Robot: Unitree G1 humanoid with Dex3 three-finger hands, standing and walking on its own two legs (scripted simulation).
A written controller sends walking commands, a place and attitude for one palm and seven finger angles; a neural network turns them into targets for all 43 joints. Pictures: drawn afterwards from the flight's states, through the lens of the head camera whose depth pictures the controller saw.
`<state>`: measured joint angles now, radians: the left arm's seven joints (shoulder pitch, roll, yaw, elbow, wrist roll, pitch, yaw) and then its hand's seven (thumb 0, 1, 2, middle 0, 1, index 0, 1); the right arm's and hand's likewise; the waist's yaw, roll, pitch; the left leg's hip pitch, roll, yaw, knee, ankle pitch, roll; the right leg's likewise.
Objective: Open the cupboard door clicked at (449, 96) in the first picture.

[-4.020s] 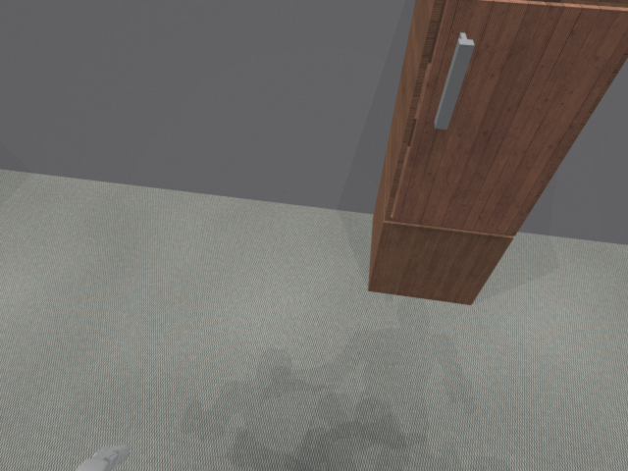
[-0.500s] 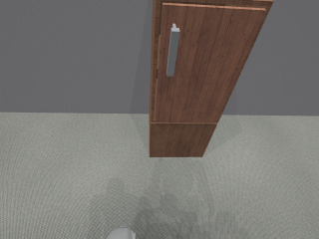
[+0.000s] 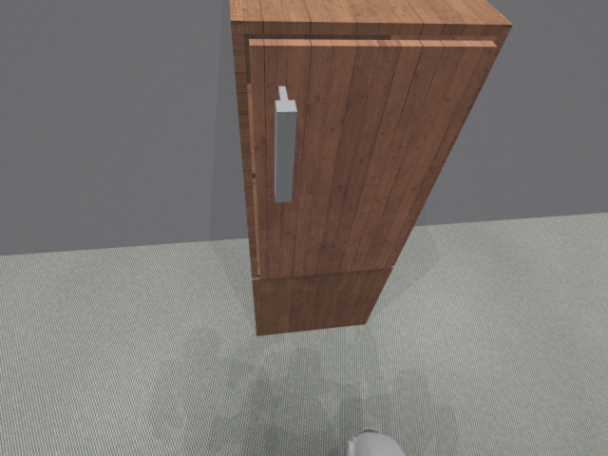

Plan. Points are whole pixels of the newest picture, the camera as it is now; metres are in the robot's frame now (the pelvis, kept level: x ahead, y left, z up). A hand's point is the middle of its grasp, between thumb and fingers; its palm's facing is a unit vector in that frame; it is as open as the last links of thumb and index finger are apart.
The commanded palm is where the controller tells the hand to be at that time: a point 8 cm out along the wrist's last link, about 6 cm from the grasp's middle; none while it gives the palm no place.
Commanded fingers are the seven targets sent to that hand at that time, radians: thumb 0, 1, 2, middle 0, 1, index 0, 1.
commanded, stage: come to a stop and stand still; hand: left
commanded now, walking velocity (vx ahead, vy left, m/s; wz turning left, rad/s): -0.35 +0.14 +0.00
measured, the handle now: (282, 147) +0.53 +0.05 +0.10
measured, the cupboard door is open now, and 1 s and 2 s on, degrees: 0 0 0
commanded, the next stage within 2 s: look again from close up in 1.34 s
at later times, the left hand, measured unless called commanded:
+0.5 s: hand out of the picture +0.09 +0.20 -0.18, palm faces +0.07 -0.96 -0.25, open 7.4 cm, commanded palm none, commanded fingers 0.00 0.90 0.90 -0.20 -0.30 -0.20 -0.30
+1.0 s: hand out of the picture -0.04 +0.23 -0.18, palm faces +0.03 -0.98 -0.19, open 7.4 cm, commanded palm none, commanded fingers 0.00 0.90 0.90 -0.20 -0.30 -0.20 -0.30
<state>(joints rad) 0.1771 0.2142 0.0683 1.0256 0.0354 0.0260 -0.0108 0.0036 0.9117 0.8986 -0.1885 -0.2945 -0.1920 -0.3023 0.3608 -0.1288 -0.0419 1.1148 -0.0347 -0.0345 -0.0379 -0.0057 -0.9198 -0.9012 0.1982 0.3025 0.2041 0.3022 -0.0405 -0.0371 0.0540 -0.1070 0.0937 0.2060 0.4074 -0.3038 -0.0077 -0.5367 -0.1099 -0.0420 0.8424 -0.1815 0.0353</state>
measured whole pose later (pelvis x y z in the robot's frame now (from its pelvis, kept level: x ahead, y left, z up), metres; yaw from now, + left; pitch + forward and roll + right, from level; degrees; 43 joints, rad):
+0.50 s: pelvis +0.00 +0.00 -0.02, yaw +2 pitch +0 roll +0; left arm 0.12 0.20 0.06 0.95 0.05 0.04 0.03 0.00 0.90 0.90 -0.20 -0.30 -0.20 -0.30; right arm 0.11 -0.23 -0.08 0.95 -0.02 0.05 0.00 0.00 -0.91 -0.90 0.19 0.30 0.20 0.30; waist 0.02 -0.01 0.07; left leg -0.33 0.02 0.02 0.82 -0.43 -0.04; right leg -0.41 -0.13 -0.09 0.53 -0.12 0.03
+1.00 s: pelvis -0.03 +0.07 +0.00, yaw +1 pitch +0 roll +0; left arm 0.28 0.13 0.00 1.14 0.01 0.02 0.04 0.01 0.91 0.90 -0.19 -0.30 -0.20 -0.30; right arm 0.28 -0.14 -0.02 1.12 0.00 0.00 -0.04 0.01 -0.92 -0.90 0.20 0.30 0.20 0.30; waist -0.01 0.01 0.02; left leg -0.18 -0.07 0.09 0.40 -0.22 0.09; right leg -0.10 -0.02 -0.02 0.40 -0.30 0.01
